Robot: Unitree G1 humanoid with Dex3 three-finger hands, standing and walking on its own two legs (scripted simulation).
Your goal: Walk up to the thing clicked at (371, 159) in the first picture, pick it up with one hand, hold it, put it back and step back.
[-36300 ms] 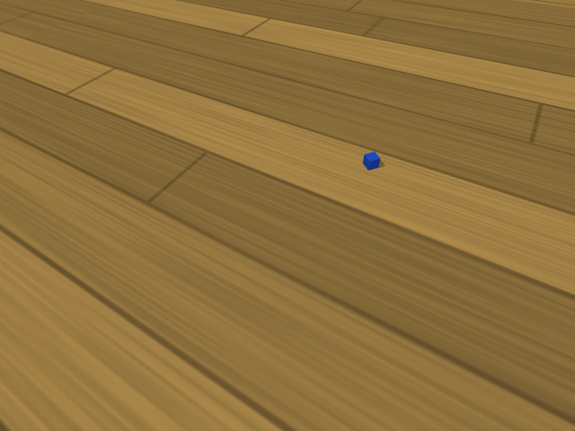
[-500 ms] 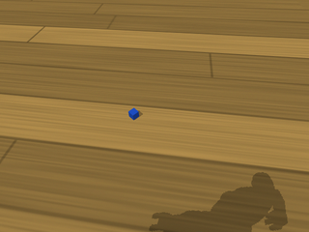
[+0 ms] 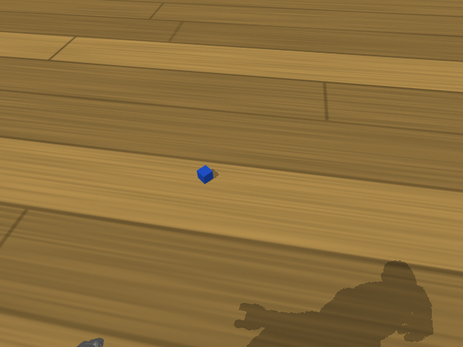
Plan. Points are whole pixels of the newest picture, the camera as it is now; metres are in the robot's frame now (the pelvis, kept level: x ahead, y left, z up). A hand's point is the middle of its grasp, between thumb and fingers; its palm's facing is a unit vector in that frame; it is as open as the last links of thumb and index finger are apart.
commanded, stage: step back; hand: left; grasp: from above
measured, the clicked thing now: (205, 174) +1.06 +0.17 -0.73
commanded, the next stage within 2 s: stand in 0.26 s
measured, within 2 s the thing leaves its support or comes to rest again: neither
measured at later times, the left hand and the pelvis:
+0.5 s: hand out of the picture +0.10 +0.26 -0.14, palm faces -0.02 -0.94 -0.34, open 7.4 cm; pelvis +0.01 +0.01 +0.02, yaw +0 degrees
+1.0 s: hand out of the picture +0.06 +0.24 -0.13, palm faces -0.03 -0.93 -0.36, open 7.4 cm; pelvis -0.01 -0.02 +0.02, yaw +0 degrees
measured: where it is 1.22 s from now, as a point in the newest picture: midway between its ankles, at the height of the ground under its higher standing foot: outside the picture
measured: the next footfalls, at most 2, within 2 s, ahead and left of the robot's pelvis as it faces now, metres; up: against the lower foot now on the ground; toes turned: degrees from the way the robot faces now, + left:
none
